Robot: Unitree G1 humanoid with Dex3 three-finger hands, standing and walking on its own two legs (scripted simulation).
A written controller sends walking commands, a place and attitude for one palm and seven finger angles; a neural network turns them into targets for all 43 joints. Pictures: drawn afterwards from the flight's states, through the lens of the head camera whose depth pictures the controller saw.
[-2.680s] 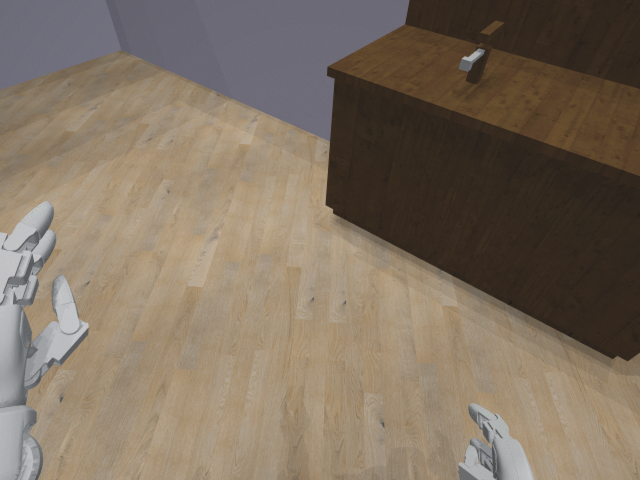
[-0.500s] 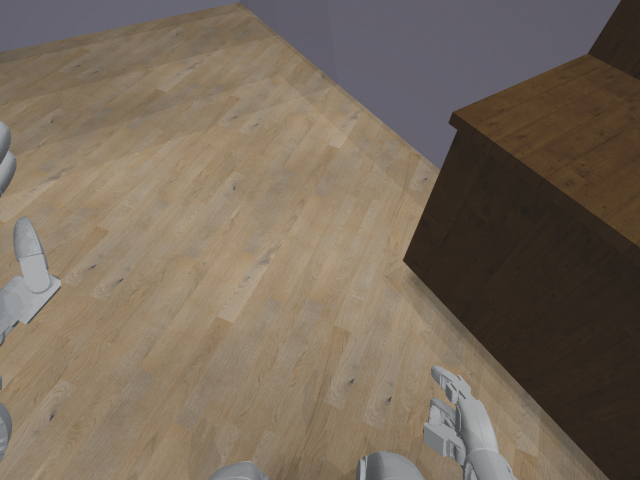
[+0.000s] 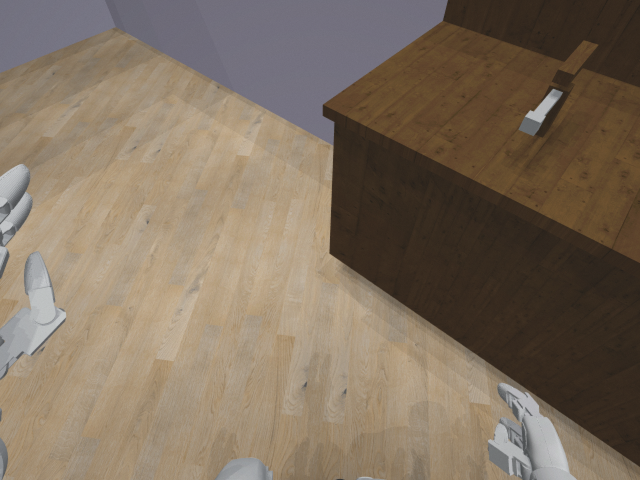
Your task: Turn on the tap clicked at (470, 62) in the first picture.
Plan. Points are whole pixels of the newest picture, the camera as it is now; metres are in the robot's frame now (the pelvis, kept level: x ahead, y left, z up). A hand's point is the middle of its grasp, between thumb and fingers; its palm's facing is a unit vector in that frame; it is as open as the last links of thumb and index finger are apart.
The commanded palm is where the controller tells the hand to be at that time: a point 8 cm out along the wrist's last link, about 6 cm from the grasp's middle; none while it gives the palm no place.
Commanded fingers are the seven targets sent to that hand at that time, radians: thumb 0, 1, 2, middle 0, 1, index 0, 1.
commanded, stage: turn to face it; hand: left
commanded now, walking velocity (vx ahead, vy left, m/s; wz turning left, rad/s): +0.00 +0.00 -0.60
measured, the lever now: (531, 123) +0.68 -0.35 +0.05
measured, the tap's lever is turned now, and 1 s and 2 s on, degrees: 0 0 0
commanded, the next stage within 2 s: take the last steps up to it in 1.72 s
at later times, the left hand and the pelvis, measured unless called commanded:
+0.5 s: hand (89, 324) +0.21 +0.19 +0.19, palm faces +0.20 -0.88 -0.42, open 7.4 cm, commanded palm +0.18 +0.23 +0.18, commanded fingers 0.00 0.90 0.90 -0.20 -0.30 -0.20 -0.30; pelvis -0.06 +0.02 +0.00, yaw -19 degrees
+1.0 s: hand (197, 377) +0.18 +0.10 +0.18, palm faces -0.08 -0.91 -0.40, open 7.4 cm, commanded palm +0.16 +0.14 +0.18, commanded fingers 0.00 0.90 0.90 -0.20 -0.30 -0.20 -0.30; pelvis -0.14 +0.01 -0.01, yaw -36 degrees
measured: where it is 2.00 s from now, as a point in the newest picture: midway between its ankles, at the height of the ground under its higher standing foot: outside the picture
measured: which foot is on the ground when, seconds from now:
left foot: up 0.00-0.22, down 0.24-0.58, up 0.60-0.88, down 0.90-1.00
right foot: down 0.00-0.26, up 0.28-0.54, down 0.56-0.92, up 0.94-1.00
